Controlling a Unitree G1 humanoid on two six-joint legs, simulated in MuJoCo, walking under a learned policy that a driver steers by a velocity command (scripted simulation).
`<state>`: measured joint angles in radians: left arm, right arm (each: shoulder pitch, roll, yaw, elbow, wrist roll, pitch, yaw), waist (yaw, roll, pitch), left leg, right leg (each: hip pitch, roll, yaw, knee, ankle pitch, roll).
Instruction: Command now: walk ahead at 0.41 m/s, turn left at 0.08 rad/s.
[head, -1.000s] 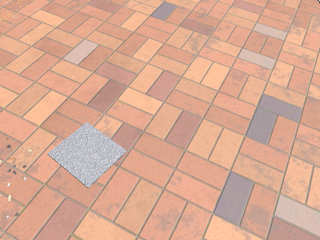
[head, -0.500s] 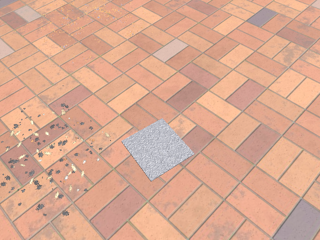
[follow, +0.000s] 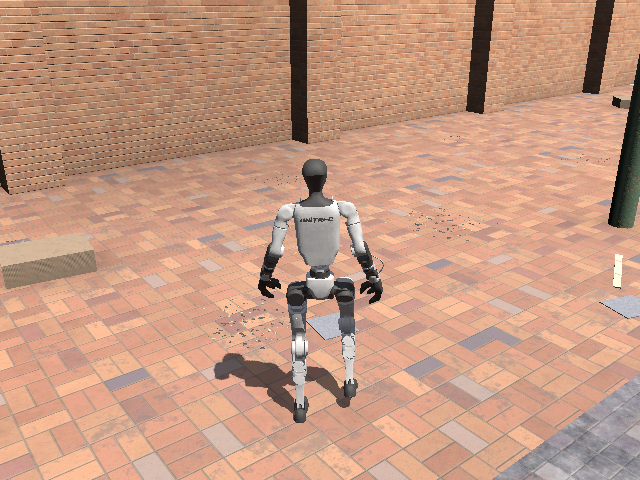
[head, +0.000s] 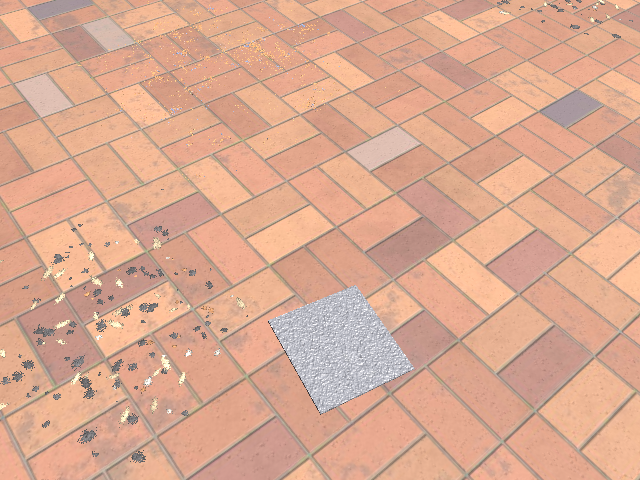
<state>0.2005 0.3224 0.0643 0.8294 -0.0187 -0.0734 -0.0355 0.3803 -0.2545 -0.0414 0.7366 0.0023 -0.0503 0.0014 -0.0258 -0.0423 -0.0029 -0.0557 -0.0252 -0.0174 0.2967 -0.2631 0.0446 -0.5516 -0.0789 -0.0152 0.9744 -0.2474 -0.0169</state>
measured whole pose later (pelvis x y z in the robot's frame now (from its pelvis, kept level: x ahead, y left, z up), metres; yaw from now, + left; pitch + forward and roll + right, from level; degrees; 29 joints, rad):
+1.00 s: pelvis +0.55 -0.01 +0.00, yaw -12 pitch +1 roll +1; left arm 0.25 0.33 0.07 0.79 -0.03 -0.03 0.00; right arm 0.26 -0.26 -0.06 0.78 -0.01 -0.10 0.01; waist -0.02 -0.05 0.04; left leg -0.20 0.00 0.12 0.36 -0.18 0.02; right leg -0.56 -0.08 0.05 1.13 -0.30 0.00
